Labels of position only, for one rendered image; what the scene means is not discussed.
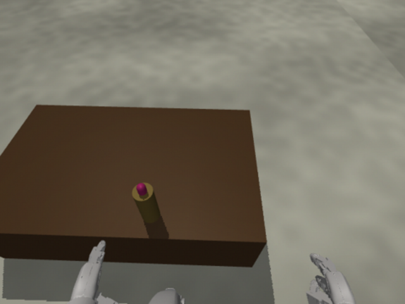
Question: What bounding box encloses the left robot hand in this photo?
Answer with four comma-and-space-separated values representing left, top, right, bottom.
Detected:
70, 240, 119, 304

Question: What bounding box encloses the right robot hand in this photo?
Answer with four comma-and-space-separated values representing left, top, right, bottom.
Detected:
306, 253, 356, 304

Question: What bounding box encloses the bottle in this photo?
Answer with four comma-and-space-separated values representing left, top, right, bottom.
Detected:
132, 182, 160, 223

